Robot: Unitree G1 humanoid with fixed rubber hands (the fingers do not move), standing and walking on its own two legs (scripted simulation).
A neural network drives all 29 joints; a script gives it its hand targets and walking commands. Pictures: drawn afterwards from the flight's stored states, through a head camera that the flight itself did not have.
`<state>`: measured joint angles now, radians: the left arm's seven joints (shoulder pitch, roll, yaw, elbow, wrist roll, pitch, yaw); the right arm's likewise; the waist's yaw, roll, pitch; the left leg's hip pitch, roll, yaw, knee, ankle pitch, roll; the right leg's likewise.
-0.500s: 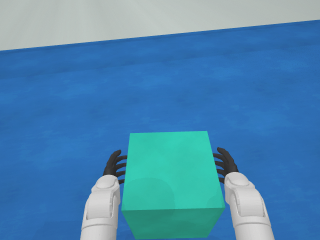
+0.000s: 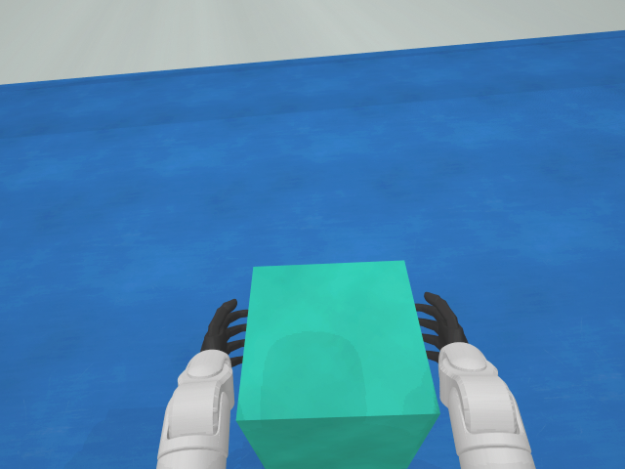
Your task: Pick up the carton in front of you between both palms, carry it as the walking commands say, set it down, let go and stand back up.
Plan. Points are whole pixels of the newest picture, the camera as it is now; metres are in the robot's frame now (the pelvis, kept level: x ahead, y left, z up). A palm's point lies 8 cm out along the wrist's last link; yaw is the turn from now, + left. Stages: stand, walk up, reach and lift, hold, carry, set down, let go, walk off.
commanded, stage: hold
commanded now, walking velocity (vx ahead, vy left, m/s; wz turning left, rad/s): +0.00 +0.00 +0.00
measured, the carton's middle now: (333, 371) +0.29 +0.01 -0.05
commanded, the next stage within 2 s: set down in 0.38 s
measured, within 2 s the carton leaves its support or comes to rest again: neither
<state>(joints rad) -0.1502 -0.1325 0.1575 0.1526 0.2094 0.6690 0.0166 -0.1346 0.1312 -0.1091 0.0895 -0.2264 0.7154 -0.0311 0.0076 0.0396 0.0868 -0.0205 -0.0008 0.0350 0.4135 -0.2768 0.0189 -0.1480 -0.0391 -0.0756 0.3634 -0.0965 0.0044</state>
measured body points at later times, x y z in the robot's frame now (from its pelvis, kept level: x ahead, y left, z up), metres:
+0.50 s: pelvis -0.01 -0.04 +0.00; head -0.04 -0.06 +0.44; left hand +0.28 +0.13 +0.03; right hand +0.29 -0.17 +0.02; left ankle -0.02 +0.10 -0.74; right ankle +0.07 -0.13 -0.74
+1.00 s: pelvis -0.04 -0.02 -0.07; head +0.15 -0.05 +0.34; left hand +0.36 +0.11 -0.14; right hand +0.35 -0.19 -0.15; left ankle -0.02 +0.10 -0.74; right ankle +0.07 -0.13 -0.74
